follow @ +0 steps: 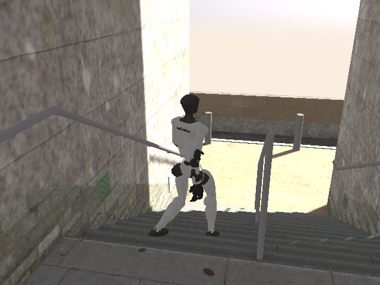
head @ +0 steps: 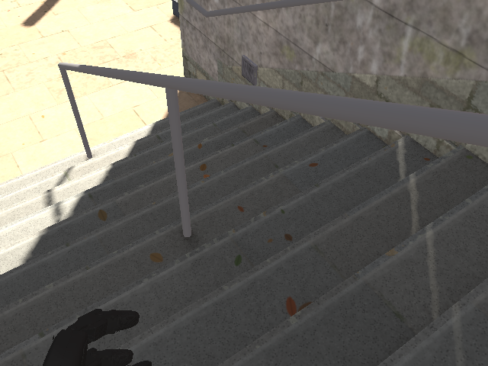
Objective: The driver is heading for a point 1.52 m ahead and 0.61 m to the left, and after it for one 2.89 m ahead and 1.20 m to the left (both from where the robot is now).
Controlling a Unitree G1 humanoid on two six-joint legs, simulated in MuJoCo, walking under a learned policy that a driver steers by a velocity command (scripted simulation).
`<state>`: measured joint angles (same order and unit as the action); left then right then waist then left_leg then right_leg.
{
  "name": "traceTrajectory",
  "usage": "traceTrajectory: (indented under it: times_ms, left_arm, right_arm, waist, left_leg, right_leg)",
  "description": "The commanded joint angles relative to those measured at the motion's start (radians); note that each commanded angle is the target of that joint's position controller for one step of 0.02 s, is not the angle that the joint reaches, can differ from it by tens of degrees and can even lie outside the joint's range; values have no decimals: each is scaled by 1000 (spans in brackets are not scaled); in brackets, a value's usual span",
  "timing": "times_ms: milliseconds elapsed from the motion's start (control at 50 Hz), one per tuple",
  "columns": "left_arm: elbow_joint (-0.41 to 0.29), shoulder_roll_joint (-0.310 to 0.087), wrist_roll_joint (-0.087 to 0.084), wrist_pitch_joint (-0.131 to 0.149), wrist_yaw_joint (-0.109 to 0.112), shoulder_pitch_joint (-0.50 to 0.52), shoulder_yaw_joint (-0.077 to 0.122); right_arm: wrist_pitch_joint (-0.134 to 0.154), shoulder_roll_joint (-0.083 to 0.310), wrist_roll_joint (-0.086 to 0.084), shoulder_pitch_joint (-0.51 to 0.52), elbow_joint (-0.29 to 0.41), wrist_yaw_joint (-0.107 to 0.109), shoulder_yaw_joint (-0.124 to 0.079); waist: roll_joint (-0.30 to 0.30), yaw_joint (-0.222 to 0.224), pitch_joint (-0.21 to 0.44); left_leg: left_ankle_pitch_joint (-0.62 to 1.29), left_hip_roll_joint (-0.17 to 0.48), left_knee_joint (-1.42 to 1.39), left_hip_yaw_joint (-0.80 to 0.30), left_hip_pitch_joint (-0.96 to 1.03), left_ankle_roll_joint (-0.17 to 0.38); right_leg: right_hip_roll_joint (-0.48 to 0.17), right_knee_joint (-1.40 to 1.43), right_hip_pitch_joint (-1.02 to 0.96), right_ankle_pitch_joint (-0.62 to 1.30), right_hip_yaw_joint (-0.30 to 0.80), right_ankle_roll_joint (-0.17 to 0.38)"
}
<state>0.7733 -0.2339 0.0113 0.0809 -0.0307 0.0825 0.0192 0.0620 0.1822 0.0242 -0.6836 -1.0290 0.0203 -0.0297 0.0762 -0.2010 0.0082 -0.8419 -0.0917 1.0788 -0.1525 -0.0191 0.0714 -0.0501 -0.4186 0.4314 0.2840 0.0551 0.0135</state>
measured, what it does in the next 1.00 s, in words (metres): goes down, turning left: right foot 0.16 m lower, then left foot 0.16 m lower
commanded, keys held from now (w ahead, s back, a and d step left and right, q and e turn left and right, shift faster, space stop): w+q+shift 0.80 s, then w+shift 0.10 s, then w+e+shift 0.02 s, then e+shift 0.08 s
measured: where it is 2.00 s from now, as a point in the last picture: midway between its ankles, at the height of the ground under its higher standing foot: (106, 306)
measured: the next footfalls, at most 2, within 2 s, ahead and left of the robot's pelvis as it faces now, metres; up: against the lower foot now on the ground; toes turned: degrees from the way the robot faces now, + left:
right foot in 0.02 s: +0.16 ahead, -0.13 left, -0.16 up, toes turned +2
left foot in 0.42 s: +0.43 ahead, +0.09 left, -0.31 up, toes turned +24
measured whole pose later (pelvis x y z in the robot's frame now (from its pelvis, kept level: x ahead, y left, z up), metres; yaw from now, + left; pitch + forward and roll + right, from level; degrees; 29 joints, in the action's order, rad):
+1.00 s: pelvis +0.76 +0.18 -0.41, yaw +48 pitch -2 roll -2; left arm 1.04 -0.21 0.02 0.10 0.01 -0.62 0.02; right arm 0.01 0.26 0.06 -0.06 -0.78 -0.02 -0.04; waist -0.05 0.07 0.01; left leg -0.01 -0.02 1.24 -0.12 -0.84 0.08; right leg 0.04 -0.89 0.19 -0.64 -0.08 0.04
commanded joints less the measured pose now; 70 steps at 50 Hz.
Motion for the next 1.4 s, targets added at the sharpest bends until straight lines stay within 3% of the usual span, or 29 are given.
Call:
traceTrajectory:
  times_ms: [20, 40, 80, 140, 220, 240, 300, 380, 420, 460, 520, 580, 640, 700, 760, 780, 820, 880, 940, 980, 1040, 1060, 1080, 1160, 1180, 1200, 1240, 1280, 1400]
  left_arm:
    - [100, -173, 38, 1, 23, -541, 83]
    - [120, -189, 74, 14, 6, -620, 76]
    - [134, -214, 32, 23, 5, -595, 106]
    - [150, -80, 40, 51, 19, -504, 70]
    - [166, -124, 12, 59, 45, -435, 64]
    - [197, -7, 1, 74, 48, -445, 44]
    - [185, -58, -7, 85, 60, -392, 44]
    - [213, -159, -6, 36, 64, -482, 54]
    - [193, -178, 32, -11, 77, -361, 76]
    - [14, -75, 28, 9, 82, -452, 33]
    - [61, -162, 73, 6, 85, -409, 57]
    - [60, -143, 55, -40, 57, -342, 56]
    - [44, -87, 49, -3, 23, -281, 42]
    - [-4, -66, -9, -18, 24, -298, 35]
    - [182, -144, 1, -19, 61, -912, 83]
    - [173, -134, -7, -12, 60, -844, 77]
    - [118, -93, 22, 0, 20, -678, 32]
    - [135, -125, 22, 45, 27, -610, 41]
    - [121, -126, 41, 56, 56, -505, 18]
    - [159, -240, 0, 47, 44, -571, 46]
    - [202, -49, -36, 48, 75, -684, 1]
    - [162, -73, 95, 69, 35, -653, -4]
    - [172, -171, 110, 66, 8, -670, 14]
    - [147, -174, 55, 38, -34, -601, -12]
    - [194, 60, 69, 42, -66, -916, -53]
    - [159, -36, 36, 38, -73, -899, -37]
    - [-8, -71, 12, 19, -53, -562, -33]
    - [-62, -27, 82, 6, -16, -499, -50]
    - [0, -9, 79, -15, -80, -651, -4]
  right_arm:
    - [-10, 179, -27, 113, 41, 4, -59]
    - [5, 104, -50, 59, 80, 13, -43]
    - [-4, 114, -30, 96, 122, 35, -33]
    - [-34, 163, 54, 318, 141, -16, -71]
    - [-77, 89, 50, 370, 202, -53, -63]
    - [-63, 86, 41, 438, 214, -61, -59]
    - [-31, 36, -4, 524, 230, -112, -26]
    - [-88, 154, 26, 268, 176, -60, -49]
    - [-82, 284, 16, 22, 96, -44, -92]
    - [-55, 370, -31, 70, 109, -24, -75]
    - [-15, 236, 4, 272, 164, -19, -47]
    - [13, 262, 29, 390, 196, -6, -46]
    - [28, 161, -56, 403, 172, -9, -21]
    - [2, 194, -11, 373, 189, -13, -36]
    - [-23, 213, 7, 613, 250, 1, -51]
    - [-25, 92, -2, 590, 256, 10, -35]
    - [-23, -24, -33, 247, 295, 34, 4]
    - [-45, 39, 63, 499, 337, 1, 0]
    - [-39, 69, 23, 588, 315, -46, 3]
    - [-63, 83, 51, 439, 211, -52, -10]
    - [19, 100, 58, 812, 301, -51, 12]
    - [23, 66, 103, 752, 306, -120, 75]
    - [5, 50, 101, 627, 264, -145, 60]
    - [-1, 305, 53, 21, 120, -89, -54]
    - [0, 298, 48, -72, 126, -76, -46]
    - [-18, 262, 114, -32, 148, -104, -43]
    - [-5, 237, 100, 214, 220, -84, -36]
    - [33, 154, 49, 520, 287, -42, -8]
    - [86, 284, 123, 553, 333, 0, -71]
  waist:
    - [-42, 358, 92]
    - [10, 305, 188]
    - [130, 303, 259]
    - [-41, 256, -82]
    - [87, 162, -78]
    - [25, 163, -63]
    - [-13, 158, -82]
    - [-16, 36, 9]
    - [-208, -154, -83]
    - [-182, 100, 85]
    - [13, 199, -30]
    - [-40, 269, -91]
    - [-61, 247, -62]
    - [-176, 216, -42]
    - [-67, 618, 86]
    - [84, 555, -79]
    - [153, 203, 66]
    - [41, 188, -118]
    - [-108, 144, -290]
    - [42, 121, -145]
    - [-59, 262, -191]
    - [14, 309, -141]
    - [47, 255, -36]
    - [-224, -5, -1]
    - [-349, 107, 492]
    - [-163, 84, 595]
    - [-33, 126, 251]
    - [-98, 286, 25]
    - [-134, 353, 58]
  left_leg:
    - [355, 9, 564, -74, -522, 118]
    - [86, 39, 784, -65, -761, 114]
    - [308, 131, 742, 39, -989, 76]
    - [558, 232, 387, -18, -886, 77]
    - [727, 196, 162, 124, -687, 19]
    - [1022, 223, -35, 59, -673, 39]
    - [1525, 98, -356, 264, -214, 46]
    - [1101, -64, -297, 458, 171, 107]
    - [984, 97, -705, 166, 270, 258]
    - [1859, 294, -367, -195, 540, 292]
    - [752, 409, -535, -610, 145, 412]
    - [933, 244, -601, -389, -500, 342]
    - [621, -7, -404, -157, -721, 180]
    - [607, -18, -217, -188, -679, 139]
    - [962, -38, 516, -113, -691, 100]
    - [239, -168, 993, -31, -855, 97]
    - [206, 4, 998, 9, -1101, 99]
    - [460, 110, 771, -61, -1241, 83]
    - [858, 68, 67, -45, -737, -20]
    - [900, 42, 207, 130, -529, -11]
    - [1331, 115, -350, 163, -756, 14]
    - [1539, 151, -581, 125, -483, -43]
    - [1570, 104, -409, 212, -112, -49]
    - [1450, 220, -883, 144, 379, 93]
    - [2370, 582, -295, -72, 901, 420]
    - [2551, 698, -269, -193, 904, 513]
    - [2055, 624, -428, -51, 380, 316]
    - [1592, 550, -690, 80, -275, 249]
    - [1151, 471, -560, 347, -562, 119]
  right_leg:
    - [-106, -54, -755, -13, 71, 55]
    - [-261, -361, -976, 320, 153, 50]
    - [-432, -137, -911, -423, 521, 204]
    - [-336, -85, -399, -365, 375, 190]
    - [-322, -173, -117, -48, 119, 134]
    - [-248, -226, -105, -332, 24, 70]
    - [-130, -220, 192, -671, -222, -14]
    - [-158, -823, 95, 70, -326, 22]
    - [-15, -1705, 254, -713, -274, 44]
    - [-41, -1622, 713, -968, -55, 15]
    - [-85, -1215, 766, -857, 123, -41]
    - [-37, -796, 193, -390, 10, -109]
    - [23, -368, -203, 245, -50, -39]
    - [120, -304, -395, 103, -68, -42]
    - [28, -135, -813, 5, 10, -20]
    - [-130, 39, -717, 6, 140, 31]
    - [-339, -358, -779, 707, 348, -81]
    - [-353, -137, -362, -346, 566, 68]
    - [-183, -12, 285, -476, 284, 83]
    - [-192, -32, 219, -113, 250, 143]
    - [-35, -234, -149, -277, 203, 149]
    - [107, -392, 70, -590, 1, 59]
    - [113, -379, 226, -590, 3, 73]
    - [87, -1037, 212, -297, 128, -28]
    - [108, -1540, 369, -1127, 69, -96]
    - [84, -1685, 503, -1199, 93, -105]
    - [-8, -1455, 634, -1102, 49, -76]
    - [-99, -987, 360, -847, 67, -88]
    - [-29, -832, -174, -267, -52, -53]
